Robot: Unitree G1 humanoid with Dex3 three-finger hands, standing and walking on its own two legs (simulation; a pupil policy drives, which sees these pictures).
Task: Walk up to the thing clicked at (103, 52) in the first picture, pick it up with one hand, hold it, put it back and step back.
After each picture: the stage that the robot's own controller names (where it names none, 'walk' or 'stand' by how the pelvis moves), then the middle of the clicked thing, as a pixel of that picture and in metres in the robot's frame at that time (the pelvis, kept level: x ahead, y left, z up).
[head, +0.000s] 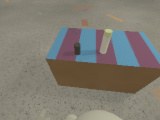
stand; (105, 42) +0.74 -0.12 +0.00
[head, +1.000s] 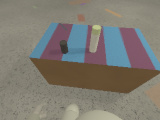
rise first; (94, 40) +0.67 +0.01 +0.03
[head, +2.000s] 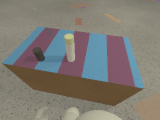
stand; (70, 49) +0.54 +0.20 +0.03
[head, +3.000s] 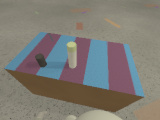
stand; (72, 56) +0.51 +0.17 +0.00
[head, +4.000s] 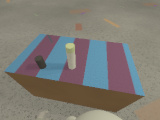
stand; (71, 57) +0.51 +0.18 +0.00
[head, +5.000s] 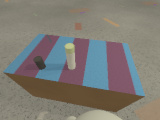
stand; (70, 57) +0.50 +0.18 +0.00
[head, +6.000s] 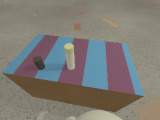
stand; (70, 57) +0.50 +0.19 +0.00
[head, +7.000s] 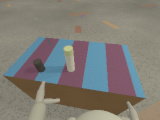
rise first; (69, 60) +0.49 +0.20 +0.00
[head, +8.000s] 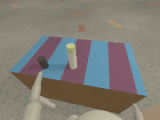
go down; (72, 57) +0.51 +0.20 +0.00
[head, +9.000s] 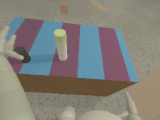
go down; (61, 47) +0.52 +0.18 +0.04
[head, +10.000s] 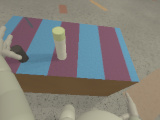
go down; (60, 45) +0.51 +0.19 +0.05
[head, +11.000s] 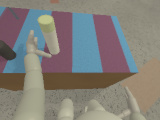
close in; (51, 38) +0.52 +0.21 +0.09
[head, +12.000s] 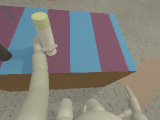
lift; (46, 37) +0.52 +0.22 +0.09
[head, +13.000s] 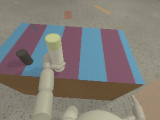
lift; (56, 55) +0.39 +0.21 +0.12
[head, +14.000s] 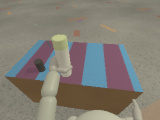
hold; (63, 58) +0.33 +0.17 +0.20
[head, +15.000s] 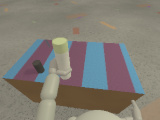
hold; (63, 61) +0.33 +0.17 +0.18
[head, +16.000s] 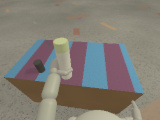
hold; (64, 61) +0.33 +0.17 +0.18
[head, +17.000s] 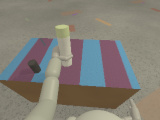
crouch; (65, 47) +0.43 +0.16 +0.19
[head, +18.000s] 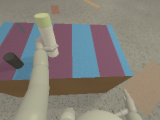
lower; (48, 38) +0.51 +0.21 +0.13
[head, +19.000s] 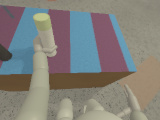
lower; (47, 38) +0.51 +0.21 +0.09
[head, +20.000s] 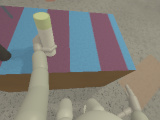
lower; (47, 38) +0.52 +0.21 +0.09
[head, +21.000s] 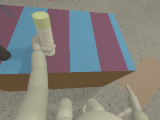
lower; (46, 37) +0.52 +0.21 +0.09
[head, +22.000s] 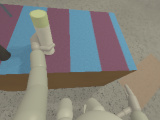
rest; (44, 36) +0.52 +0.22 +0.10
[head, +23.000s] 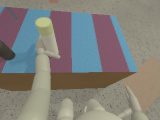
withdraw; (49, 41) +0.50 +0.21 +0.09
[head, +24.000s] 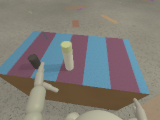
sink last; (68, 57) +0.46 +0.19 +0.04
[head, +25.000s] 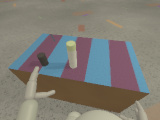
stand; (72, 55) +0.50 +0.20 +0.04
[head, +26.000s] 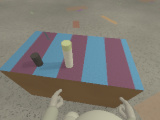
stand; (68, 55) +0.49 +0.20 +0.03
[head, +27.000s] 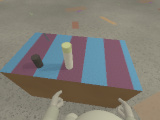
stand; (68, 57) +0.49 +0.20 +0.01
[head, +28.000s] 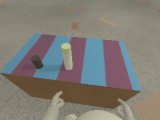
stand; (67, 57) +0.49 +0.21 +0.00
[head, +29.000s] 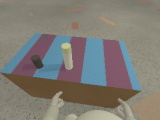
stand; (67, 57) +0.49 +0.20 +0.00
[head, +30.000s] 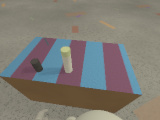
walk; (67, 61) +0.47 +0.20 +0.00
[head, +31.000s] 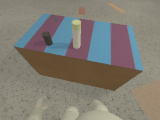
walk; (76, 35) +0.67 +0.14 +0.02
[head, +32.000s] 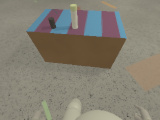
walk; (74, 17) +1.01 +0.26 +0.03
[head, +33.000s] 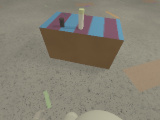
stand; (81, 19) +1.19 +0.19 +0.02
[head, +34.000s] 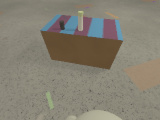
stand; (80, 21) +1.20 +0.19 +0.00
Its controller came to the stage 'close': yes
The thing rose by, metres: 0.22
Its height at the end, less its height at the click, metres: +0.00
